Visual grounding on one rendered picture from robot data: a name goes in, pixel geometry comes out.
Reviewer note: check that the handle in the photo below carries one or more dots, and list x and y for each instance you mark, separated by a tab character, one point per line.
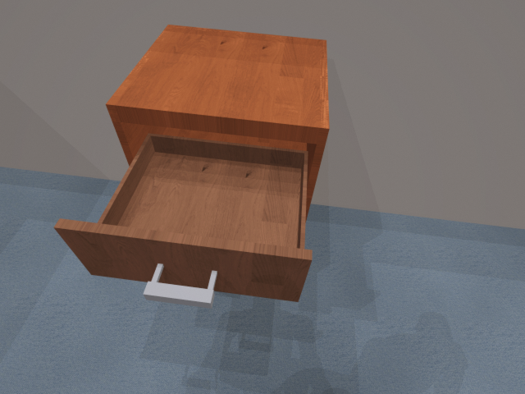
181	295

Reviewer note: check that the cabinet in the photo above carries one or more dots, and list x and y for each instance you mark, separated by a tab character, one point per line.
231	86

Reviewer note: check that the drawer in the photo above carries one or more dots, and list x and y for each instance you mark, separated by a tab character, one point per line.
200	205

